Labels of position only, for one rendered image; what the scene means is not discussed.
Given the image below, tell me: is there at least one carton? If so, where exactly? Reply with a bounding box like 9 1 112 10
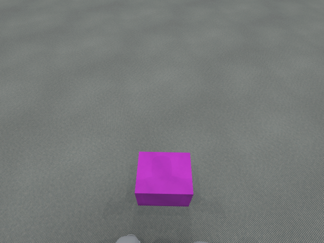
135 152 193 207

